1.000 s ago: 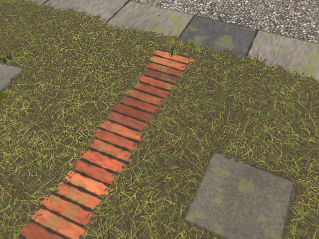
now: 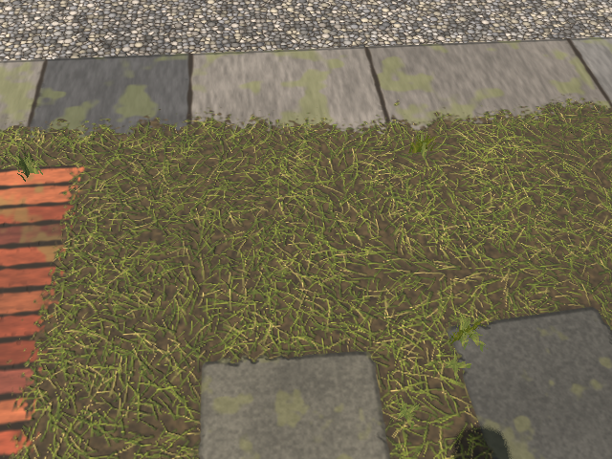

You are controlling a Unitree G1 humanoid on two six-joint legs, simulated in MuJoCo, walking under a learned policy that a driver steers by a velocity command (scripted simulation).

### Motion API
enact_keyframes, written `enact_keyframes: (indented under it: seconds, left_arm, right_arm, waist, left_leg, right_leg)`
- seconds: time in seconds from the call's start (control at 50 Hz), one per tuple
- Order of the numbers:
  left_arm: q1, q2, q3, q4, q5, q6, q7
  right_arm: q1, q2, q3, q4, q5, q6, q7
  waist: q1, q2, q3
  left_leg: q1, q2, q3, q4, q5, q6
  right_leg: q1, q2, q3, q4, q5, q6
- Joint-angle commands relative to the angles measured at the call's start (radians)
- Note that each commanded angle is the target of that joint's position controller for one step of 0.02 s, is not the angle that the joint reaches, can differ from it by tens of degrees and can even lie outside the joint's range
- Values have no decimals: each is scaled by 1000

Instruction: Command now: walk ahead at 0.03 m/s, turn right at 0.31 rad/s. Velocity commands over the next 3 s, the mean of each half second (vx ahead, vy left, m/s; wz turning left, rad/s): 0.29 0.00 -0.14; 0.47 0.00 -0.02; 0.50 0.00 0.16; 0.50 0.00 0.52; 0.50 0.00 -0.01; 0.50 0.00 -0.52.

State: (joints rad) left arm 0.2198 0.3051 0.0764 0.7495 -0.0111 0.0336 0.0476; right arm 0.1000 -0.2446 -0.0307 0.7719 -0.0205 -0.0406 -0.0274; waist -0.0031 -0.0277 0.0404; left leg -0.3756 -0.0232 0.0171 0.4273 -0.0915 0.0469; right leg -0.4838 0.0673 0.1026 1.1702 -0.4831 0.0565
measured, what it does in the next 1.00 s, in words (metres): walks ahead: right foot, then left foot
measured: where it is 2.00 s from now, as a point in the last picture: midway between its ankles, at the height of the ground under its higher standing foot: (293, 252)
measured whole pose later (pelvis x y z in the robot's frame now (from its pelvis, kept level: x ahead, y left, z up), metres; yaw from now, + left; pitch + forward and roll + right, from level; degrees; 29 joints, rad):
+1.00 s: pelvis +0.38 +0.03 +0.01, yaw -1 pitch +2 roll +2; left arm 0.17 0.28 0.06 0.75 0.00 -0.08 0.01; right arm 0.35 -0.25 -0.05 0.89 0.00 -0.09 0.02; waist -0.05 -0.05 0.00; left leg -0.07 -0.08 0.05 0.23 -0.19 0.07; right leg -0.72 -0.15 0.04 0.87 -0.01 0.00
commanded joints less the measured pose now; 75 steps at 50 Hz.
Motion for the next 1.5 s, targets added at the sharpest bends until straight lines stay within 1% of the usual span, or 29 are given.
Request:
enact_keyframes:
  seconds: [0.02, 0.14, 0.2, 0.22, 0.24, 0.26, 0.3, 0.38, 0.48, 0.6, 0.64, 0.66, 0.68, 0.7, 0.72, 0.74, 0.78, 0.88, 0.94, 1.08, 1.16, 1.2, 1.22, 1.24, 1.26, 1.28, 1.32, 1.4, 1.5]
  left_arm:
    - [117, 10, -3, -36, 2, 2, 1]
    - [90, 45, -11, -41, 0, -41, -26]
    - [170, 29, -9, 5, 7, -59, -30]
    - [250, 55, -3, 19, 11, -65, -25]
    - [283, 148, 19, 21, 11, -65, -23]
    - [264, 191, 33, 13, 28, -83, -28]
    - [156, 91, 6, -13, 14, -122, -29]
    - [205, 44, -8, 8, 10, -128, -37]
    - [279, 69, -3, 43, 8, -119, -33]
    - [301, 109, 7, 79, -11, -111, -32]
    - [274, 132, 13, 79, -9, -102, -30]
    - [260, 128, 11, 78, -5, -95, -29]
    - [252, 111, 2, 63, 4, -96, -26]
    - [358, -7, -34, 36, 5, -112, -37]
    - [365, -11, -39, 63, -5, -140, -40]
    - [253, 85, -8, 35, -40, -152, -44]
    - [124, 85, -8, 4, -24, -155, -37]
    - [155, 19, -7, 17, 0, -104, -28]
    - [35, 21, -8, -25, 14, -112, -29]
    - [-217, -3, -29, -104, -6, -139, -72]
    - [-213, 38, -17, -130, -5, -145, -92]
    - [0, 100, 17, -73, -1, -145, -84]
    - [186, 171, 39, -38, 11, -143, -71]
    - [259, 257, 59, -20, 21, -141, -71]
    - [277, 150, 33, -25, 16, -139, -68]
    - [201, 111, 18, -32, 16, -140, -63]
    - [67, 61, 2, -39, 16, -142, -65]
    - [8, 46, 4, -12, 25, -170, -68]
    - [30, 74, 17, 29, 29, -164, -46]
  right_arm:
    - [-19, -113, -22, -48, -2, 0, -1]
    - [48, -205, -51, -23, 41, 0, 9]
    - [43, -158, -38, -20, 56, 1, 12]
    - [2, -90, -18, -44, 46, -8, 18]
    - [-31, -23, -2, -81, 41, -31, 29]
    - [-87, -124, -32, -104, 51, -52, 30]
    - [-7, -161, -48, -62, 51, -60, 39]
    - [6, -100, -40, -28, 29, -57, 52]
    - [-143, -56, -18, -78, 37, -56, 66]
    - [-211, -86, -14, -126, 48, -70, 93]
    - [-131, -123, -29, -114, 43, -73, 91]
    - [7, -159, -51, -75, 42, -70, 82]
    - [196, -212, -72, -30, 42, -67, 69]
    - [351, -321, -100, -5, 13, -59, 60]
    - [374, -256, -78, 13, 23, -55, 64]
    - [290, -200, -60, 10, 30, -53, 60]
    - [144, -139, -42, -11, 27, -51, 60]
    - [107, -122, -41, 16, 19, -80, 65]
    - [158, -142, -44, 42, 23, -76, 51]
    - [285, -188, -48, 90, 43, -48, 35]
    - [287, -207, -56, 106, 45, -25, 27]
    - [253, -204, -52, 98, 38, -14, 25]
    - [260, -160, -31, 76, 22, -16, 25]
    - [403, -20, 11, 67, 25, -37, 36]
    - [358, -110, -9, 88, 48, -57, 40]
    - [256, -180, -31, 53, 76, -66, 41]
    - [170, -159, -34, 34, 56, -58, 33]
    - [233, -93, -39, 54, 56, -2, 29]
    - [122, -79, -44, 12, 44, 2, 35]
  waist:
    - [29, 145, -119]
    - [7, 185, -136]
    - [66, 146, -81]
    - [98, 45, -81]
    - [94, -197, -48]
    - [101, -180, 60]
    - [26, -124, 76]
    - [30, -68, 14]
    - [87, -88, 56]
    - [78, -106, 94]
    - [20, -130, 28]
    - [-53, -124, -66]
    - [-135, -98, -202]
    - [-128, 166, -408]
    - [-125, 287, -526]
    - [-113, 233, -327]
    - [-49, 80, -119]
    - [42, 100, -29]
    - [16, 76, 4]
    - [-79, 65, 46]
    - [-41, 92, 12]
    - [78, 96, -127]
    - [145, 25, -277]
    - [89, -235, -428]
    - [132, -183, -457]
    - [126, -126, -286]
    - [60, -22, -125]
    - [-14, -48, -50]
    - [4, -29, -1]
  left_leg:
    - [91, 206, -182, -170, 101, 203]
    - [57, 260, -258, -250, -383, 196]
    - [-85, 197, -202, -183, -504, 106]
    - [-228, 132, -130, 11, -464, 44]
    - [-438, 1, 43, 295, -386, -15]
    - [-534, 43, -56, 427, -374, 4]
    - [-572, 87, -101, 498, -198, 14]
    - [-495, 102, -45, 510, 14, -23]
    - [-378, 82, 2, 276, 153, -45]
    - [-283, 59, 12, 117, 49, 8]
    - [-132, 16, 45, 95, -11, 43]
    - [58, -20, 72, 80, -4, 71]
    - [367, 50, -2, 117, 27, 116]
    - [828, 348, -458, 90, -130, 276]
    - [850, 431, -784, -108, -260, 307]
    - [706, 392, -648, -137, -297, 246]
    - [378, 311, -397, -182, -141, 198]
    - [140, 230, -188, -304, 68, 213]
    - [179, 215, -130, -311, 167, 204]
    - [327, 237, -94, -280, 117, 165]
    - [459, 285, -110, -167, 293, 132]
    - [424, 218, -53, 96, 582, 93]
    - [218, 163, -24, 387, 388, 58]
    - [-211, -25, -11, 778, -249, -11]
    - [-322, -18, -170, 902, -468, 0]
    - [-387, 32, -166, 929, -402, 10]
    - [-329, 117, -127, 819, -255, 1]
    - [-225, 154, -133, 736, -145, -24]
    - [-324, 145, -136, 512, 86, -41]
  right_leg:
    - [42, -43, -46, -111, 39, 15]
    - [231, -55, -130, -514, 95, -58]
    - [430, -42, -146, -747, 159, -140]
    - [547, -178, 44, -845, 34, -190]
    - [585, -392, 378, -984, -206, -285]
    - [466, -475, 543, -1080, -301, -365]
    - [508, -391, 391, -1069, -123, -297]
    - [514, -293, 142, -1064, 266, -245]
    - [446, -257, 24, -1063, 384, -236]
    - [522, -330, 31, -1004, 479, -224]
    - [548, -328, 9, -889, 781, -202]
    - [525, -287, -34, -724, 982, -180]
    - [363, -246, -65, -488, 943, -145]
    - [-66, -101, -115, -42, 527, -64]
    - [-174, -23, 44, 142, -56, -68]
    - [-282, -89, 47, 211, -17, -82]
    - [-245, -180, -21, 120, 142, -97]
    - [-147, -232, -34, -27, 285, -73]
    - [-226, -234, -46, -203, 438, -54]
    - [-192, -165, -94, -587, 589, -75]
    - [-133, -127, -104, -653, 437, -124]
    - [181, -63, -161, -687, 428, -174]
    - [514, -209, -7, -645, 471, -238]
    - [900, -468, 476, -721, 273, -396]
    - [898, -489, 620, -830, 190, -381]
    - [765, -459, 448, -847, 223, -324]
    - [489, -380, 217, -911, 365, -277]
    - [307, -329, 8, -1032, 456, -265]
    - [358, -307, -160, -1058, 533, -240]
